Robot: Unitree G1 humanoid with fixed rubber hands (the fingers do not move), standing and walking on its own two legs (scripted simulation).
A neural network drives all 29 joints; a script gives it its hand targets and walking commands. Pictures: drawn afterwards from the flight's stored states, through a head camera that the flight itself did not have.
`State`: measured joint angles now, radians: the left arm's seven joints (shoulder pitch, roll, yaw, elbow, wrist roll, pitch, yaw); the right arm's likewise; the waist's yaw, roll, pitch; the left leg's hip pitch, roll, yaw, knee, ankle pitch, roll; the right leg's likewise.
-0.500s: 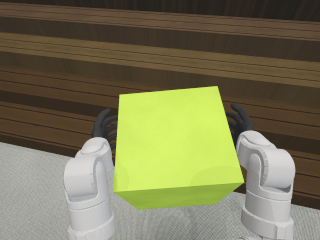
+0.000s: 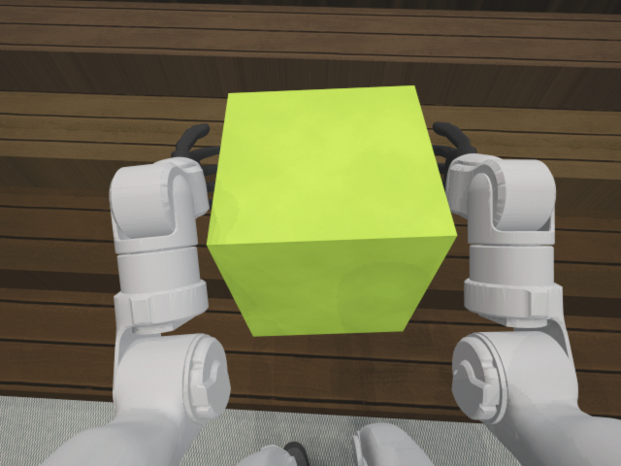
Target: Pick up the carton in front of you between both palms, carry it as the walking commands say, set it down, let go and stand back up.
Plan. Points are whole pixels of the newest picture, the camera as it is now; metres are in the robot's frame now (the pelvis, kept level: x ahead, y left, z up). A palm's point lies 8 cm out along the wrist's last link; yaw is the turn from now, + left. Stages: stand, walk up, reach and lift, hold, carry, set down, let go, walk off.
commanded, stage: carry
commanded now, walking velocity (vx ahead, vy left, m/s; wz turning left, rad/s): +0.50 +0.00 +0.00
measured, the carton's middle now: (324, 224) +0.39 -0.03 +0.06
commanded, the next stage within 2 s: none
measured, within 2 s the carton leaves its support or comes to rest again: neither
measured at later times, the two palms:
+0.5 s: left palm out of the picture +0.72 +0.16 +0.21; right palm out of the picture +0.78 -0.14 +0.21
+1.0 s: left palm out of the picture +1.13 +0.03 +0.49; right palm out of the picture +1.07 -0.27 +0.48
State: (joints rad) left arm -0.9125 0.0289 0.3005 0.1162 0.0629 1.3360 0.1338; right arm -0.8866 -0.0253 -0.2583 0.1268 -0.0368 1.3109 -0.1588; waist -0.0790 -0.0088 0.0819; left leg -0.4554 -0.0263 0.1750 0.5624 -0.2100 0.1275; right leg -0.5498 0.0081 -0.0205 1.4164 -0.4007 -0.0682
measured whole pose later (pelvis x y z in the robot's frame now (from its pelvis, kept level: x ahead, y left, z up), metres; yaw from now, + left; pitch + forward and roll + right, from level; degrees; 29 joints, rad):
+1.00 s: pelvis +0.71 -0.04 +0.29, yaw +0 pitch +3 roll +1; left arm -1.01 0.05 0.43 0.17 0.15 1.36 0.06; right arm -1.02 -0.06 -0.19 0.24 0.06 1.33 -0.24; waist -0.24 0.03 0.01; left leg -0.32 0.00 0.18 0.54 -0.28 0.09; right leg -1.00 -0.02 0.00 1.91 -0.43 -0.13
